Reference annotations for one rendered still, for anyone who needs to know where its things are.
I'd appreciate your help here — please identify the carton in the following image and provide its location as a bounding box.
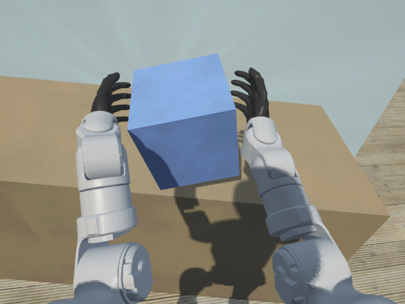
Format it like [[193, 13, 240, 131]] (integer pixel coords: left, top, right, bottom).
[[127, 53, 240, 190]]

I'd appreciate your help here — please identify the robot right forearm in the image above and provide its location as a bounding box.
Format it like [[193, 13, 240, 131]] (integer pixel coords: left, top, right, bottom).
[[240, 117, 352, 280]]

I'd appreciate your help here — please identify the right robot hand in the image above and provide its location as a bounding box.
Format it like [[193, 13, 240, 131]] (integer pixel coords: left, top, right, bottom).
[[230, 67, 270, 123]]

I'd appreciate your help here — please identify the pedestal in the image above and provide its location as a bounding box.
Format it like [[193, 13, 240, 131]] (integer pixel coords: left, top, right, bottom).
[[0, 76, 390, 303]]

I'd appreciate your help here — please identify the left robot hand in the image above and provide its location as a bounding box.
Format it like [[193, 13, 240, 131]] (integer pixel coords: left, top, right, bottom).
[[91, 72, 131, 123]]

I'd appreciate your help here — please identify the right robot upper arm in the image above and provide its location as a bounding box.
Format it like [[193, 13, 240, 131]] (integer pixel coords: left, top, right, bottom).
[[272, 237, 397, 304]]

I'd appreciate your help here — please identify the left robot upper arm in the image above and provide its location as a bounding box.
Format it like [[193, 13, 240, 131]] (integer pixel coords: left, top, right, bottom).
[[47, 242, 153, 304]]

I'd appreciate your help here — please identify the robot left forearm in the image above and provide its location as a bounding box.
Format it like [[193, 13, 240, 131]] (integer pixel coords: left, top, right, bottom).
[[73, 111, 138, 294]]

